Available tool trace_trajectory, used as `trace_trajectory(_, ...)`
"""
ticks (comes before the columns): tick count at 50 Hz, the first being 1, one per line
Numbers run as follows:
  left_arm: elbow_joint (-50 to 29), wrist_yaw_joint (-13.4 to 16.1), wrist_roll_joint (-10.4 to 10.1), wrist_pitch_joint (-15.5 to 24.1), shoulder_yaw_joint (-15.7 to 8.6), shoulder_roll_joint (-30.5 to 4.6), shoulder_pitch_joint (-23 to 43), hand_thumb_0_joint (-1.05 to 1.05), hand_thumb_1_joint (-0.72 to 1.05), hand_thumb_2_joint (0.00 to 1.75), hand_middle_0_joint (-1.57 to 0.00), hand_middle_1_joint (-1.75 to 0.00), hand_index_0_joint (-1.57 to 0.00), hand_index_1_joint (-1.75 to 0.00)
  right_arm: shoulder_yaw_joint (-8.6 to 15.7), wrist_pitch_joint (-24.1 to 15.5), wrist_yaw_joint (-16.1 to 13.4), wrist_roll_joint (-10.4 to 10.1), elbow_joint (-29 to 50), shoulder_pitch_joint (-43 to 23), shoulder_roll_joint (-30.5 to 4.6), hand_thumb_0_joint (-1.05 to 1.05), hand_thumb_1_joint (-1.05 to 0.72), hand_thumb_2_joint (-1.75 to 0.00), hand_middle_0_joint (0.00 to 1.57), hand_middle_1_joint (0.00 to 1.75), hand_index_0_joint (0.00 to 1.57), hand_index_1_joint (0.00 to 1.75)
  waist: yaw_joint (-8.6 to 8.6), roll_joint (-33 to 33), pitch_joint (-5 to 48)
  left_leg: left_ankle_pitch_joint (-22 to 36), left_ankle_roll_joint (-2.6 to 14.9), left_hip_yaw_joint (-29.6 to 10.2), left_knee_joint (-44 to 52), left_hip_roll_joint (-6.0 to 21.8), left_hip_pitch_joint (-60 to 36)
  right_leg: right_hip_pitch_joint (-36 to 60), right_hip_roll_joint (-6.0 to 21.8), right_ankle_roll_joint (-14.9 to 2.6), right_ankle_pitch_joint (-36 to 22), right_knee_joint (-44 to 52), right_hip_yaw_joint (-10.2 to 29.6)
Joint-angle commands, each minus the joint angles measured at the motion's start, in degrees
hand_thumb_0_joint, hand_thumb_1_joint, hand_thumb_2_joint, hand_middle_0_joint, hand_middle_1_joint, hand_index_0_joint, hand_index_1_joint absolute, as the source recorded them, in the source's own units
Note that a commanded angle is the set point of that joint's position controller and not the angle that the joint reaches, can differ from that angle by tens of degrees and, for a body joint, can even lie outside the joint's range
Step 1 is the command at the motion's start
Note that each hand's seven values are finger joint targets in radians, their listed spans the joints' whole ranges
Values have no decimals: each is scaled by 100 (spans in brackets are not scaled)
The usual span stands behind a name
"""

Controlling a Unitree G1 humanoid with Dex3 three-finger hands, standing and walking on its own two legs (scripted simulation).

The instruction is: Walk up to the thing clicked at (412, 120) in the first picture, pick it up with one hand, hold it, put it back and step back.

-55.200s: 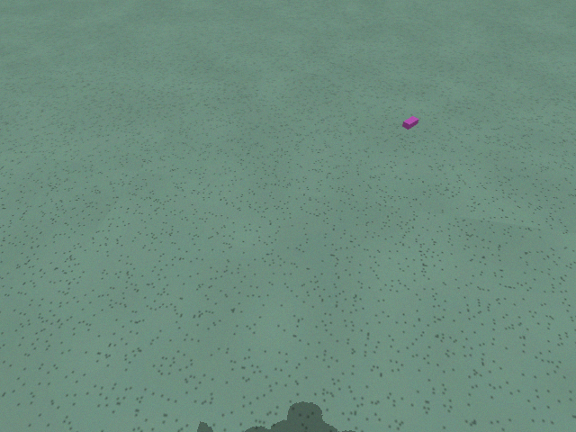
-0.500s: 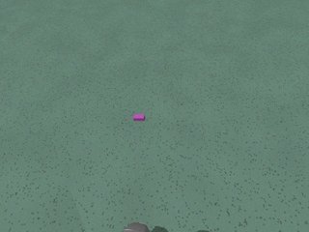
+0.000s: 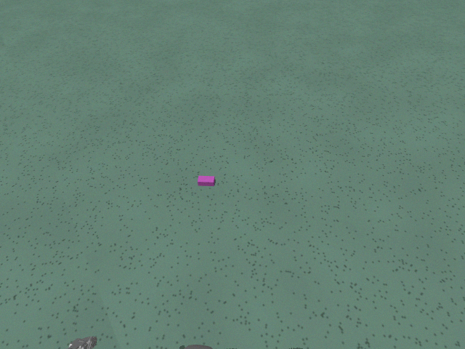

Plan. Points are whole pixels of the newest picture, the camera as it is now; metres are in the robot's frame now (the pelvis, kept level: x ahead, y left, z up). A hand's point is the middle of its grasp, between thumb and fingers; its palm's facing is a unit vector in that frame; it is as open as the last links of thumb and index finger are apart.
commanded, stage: step back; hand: left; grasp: from above
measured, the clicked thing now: (206, 180) +1.04 +0.25 -0.75
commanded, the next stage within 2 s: stand in 0.32 s
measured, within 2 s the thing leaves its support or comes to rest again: neither
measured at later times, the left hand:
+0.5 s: hand (110, 348) +0.14 +0.26 -0.14, palm faces -0.02 -0.94 -0.35, open 7.4 cm
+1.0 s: hand out of the picture +0.08 +0.25 -0.14, palm faces -0.02 -0.94 -0.35, open 7.4 cm
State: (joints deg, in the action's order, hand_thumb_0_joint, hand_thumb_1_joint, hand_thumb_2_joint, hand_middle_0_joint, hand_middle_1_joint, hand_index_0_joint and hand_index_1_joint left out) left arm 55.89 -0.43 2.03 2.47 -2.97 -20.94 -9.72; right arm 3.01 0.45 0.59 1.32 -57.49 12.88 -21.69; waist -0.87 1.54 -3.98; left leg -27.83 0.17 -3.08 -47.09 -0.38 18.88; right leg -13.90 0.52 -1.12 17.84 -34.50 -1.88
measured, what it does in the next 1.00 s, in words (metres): stands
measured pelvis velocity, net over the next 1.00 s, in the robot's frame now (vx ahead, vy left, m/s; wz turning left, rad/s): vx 0.01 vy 0.00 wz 0.00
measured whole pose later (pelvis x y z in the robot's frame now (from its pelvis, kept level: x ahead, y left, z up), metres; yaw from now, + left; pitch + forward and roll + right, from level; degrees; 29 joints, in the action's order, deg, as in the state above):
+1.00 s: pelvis +0.01 +0.00 +0.02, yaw +0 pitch -3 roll +0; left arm 66.2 -0.6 0.7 0.6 -0.4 -19.9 -6.1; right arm 0.3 -0.3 1.1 0.9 -66.3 6.3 -20.1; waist 0.1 0.8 -3.5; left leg -8.0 -1.8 -0.1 -18.3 2.1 7.5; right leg -5.3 -0.3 -0.4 10.4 -18.5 -1.2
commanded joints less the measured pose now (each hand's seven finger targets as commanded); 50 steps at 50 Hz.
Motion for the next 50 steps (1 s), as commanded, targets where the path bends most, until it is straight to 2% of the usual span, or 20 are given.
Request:
trace_trajectory(1,-402,80,-63,67,-308,-1530,615,0,90,90,-20,-30,-20,-30,245,-265,-52,14,186,221,-901,0,-90,-90,20,30,20,30,180,-1006,313,776,34,398,1406,72,-496,-206,1178,-728,-1025,969,1003)
trace_trajectory(2,-401,70,-83,27,-260,-1456,596,0,90,90,-20,-30,-20,-30,269,-281,-67,39,137,236,-872,0,-90,-90,20,30,20,30,218,-892,344,1291,35,443,1964,-17,-848,-311,1032,-587,-1234,645,829)
trace_trajectory(3,-408,68,-99,3,-170,-1272,526,0,90,90,-20,-30,-20,-30,291,-298,-97,68,154,117,-931,0,-90,-90,20,30,20,30,201,-607,401,1858,91,122,2250,173,-1211,-497,888,-377,-1498,314,688)
trace_trajectory(4,-430,72,-153,-19,-105,-1062,485,0,90,90,-20,-30,-20,-30,314,-326,-132,107,186,14,-1135,0,-90,-90,20,30,20,30,117,6,520,2472,274,-788,2500,878,-1251,-600,545,-159,-1350,-154,432)
trace_trajectory(5,-327,79,-252,-72,-110,-1032,400,0,90,90,-20,-30,-20,-30,292,-339,-130,54,311,-438,-1427,0,-90,-90,20,30,20,30,-76,411,459,1907,772,-1658,2718,1534,-561,-351,84,40,117,-264,211)
trace_trajectory(6,-207,103,-209,-88,-154,-1187,420,0,90,90,-20,-30,-20,-30,298,-327,-106,17,311,-652,-1514,0,-90,-90,20,30,20,30,-61,388,401,1835,1010,-1590,2646,1640,-214,157,114,13,683,-153,265)
trace_trajectory(8,-106,110,-170,-11,-125,-1144,438,0,90,90,-20,-30,-20,-30,193,-312,-108,0,216,-809,-1253,0,-90,-90,20,30,20,30,-150,255,587,3127,582,-858,2240,1210,-477,564,308,-49,-570,597,398)
trace_trajectory(10,-15,125,-190,48,-157,-1327,371,0,90,90,-20,-30,-20,-30,147,-303,-136,-53,153,-769,-1111,0,-90,-90,20,30,20,30,-62,311,824,3748,244,-263,1897,742,-680,846,536,-116,-1995,618,594)
trace_trajectory(13,43,154,-209,21,-137,-1312,492,0,90,90,-20,-30,-20,-30,157,-264,-156,-79,33,-773,-1069,0,-90,-90,20,30,20,30,-7,173,1066,4223,222,-120,1801,706,-1090,871,626,-138,-2644,551,550)
trace_trajectory(15,86,168,-193,9,-114,-1279,546,0,90,90,-20,-30,-20,-30,156,-234,-152,-89,21,-895,-1024,0,-90,-90,20,30,20,30,-3,-34,1067,4076,262,-87,1812,725,-1172,835,635,-115,-2623,672,560)
trace_trajectory(17,250,136,-221,-43,35,-1021,610,0,90,90,-20,-30,-20,-30,60,-273,-142,-116,-83,-838,-1065,0,-90,-90,20,30,20,30,109,-40,870,4151,256,-305,2232,864,-1385,762,563,-11,-2507,959,566)
trace_trajectory(18,264,136,-213,-53,43,-1048,633,0,90,90,-20,-30,-20,-30,55,-272,-138,-117,-104,-946,-1072,0,-90,-90,20,30,20,30,83,-18,803,3973,230,-289,2307,853,-1414,744,566,-1,-2350,1070,551)
trace_trajectory(20,322,135,-195,-47,43,-1075,737,0,90,90,-20,-30,-20,-30,31,-275,-134,-105,-151,-976,-1075,0,-90,-90,20,30,20,30,110,-74,884,4239,196,-244,2386,881,-1495,948,588,17,-2528,1118,528)
trace_trajectory(23,428,132,-190,-31,55,-1114,742,0,90,90,-20,-30,-20,-30,18,-262,-129,-131,-180,-1151,-1014,0,-90,-90,20,30,20,30,94,-125,927,4117,143,-183,2470,842,-1695,1016,666,15,-2693,1355,562)
trace_trajectory(27,511,115,-177,-27,54,-1121,832,0,90,90,-20,-30,-20,-30,-7,-249,-110,-118,-228,-1309,-981,0,-90,-90,20,30,20,30,82,-113,732,3398,94,-155,2765,805,-1560,1009,673,36,-2177,1646,576)
trace_trajectory(33,595,95,-162,-15,37,-1125,878,0,90,90,-20,-30,-20,-30,-32,-266,-86,-113,-313,-1348,-966,0,-90,-90,20,30,20,30,80,-122,638,2954,42,-149,3017,807,-1481,1013,683,42,-1779,1844,608)
trace_trajectory(35,614,93,-162,-2,34,-1148,868,0,90,90,-20,-30,-20,-30,-34,-263,-80,-108,-326,-1368,-943,0,-90,-90,20,30,20,30,79,-185,697,3057,44,-142,2974,823,-1633,937,716,21,-1888,1883,634)
trace_trajectory(38,632,86,-158,-3,41,-1133,884,0,90,90,-20,-30,-20,-30,-43,-253,-75,-93,-376,-1317,-975,0,-90,-90,20,30,20,30,86,-160,568,2631,15,-155,3088,794,-1403,961,704,38,-1531,1975,642)
trace_trajectory(43,675,68,-141,-37,38,-1159,812,0,90,90,-20,-30,-20,-30,-42,-224,-45,-78,-445,-1198,-1002,0,-90,-90,20,30,20,30,94,-188,207,1576,15,-190,3174,723,-1224,403,668,38,-197,2259,747)
trace_trajectory(50,676,55,-151,-24,18,-1166,723,0,90,90,-20,-30,-20,-30,-69,-257,-55,-58,-465,-1030,-1001,0,-90,-90,20,30,20,30,93,-181,471,2037,46,-235,3181,805,-1159,735,671,8,-935,2033,703)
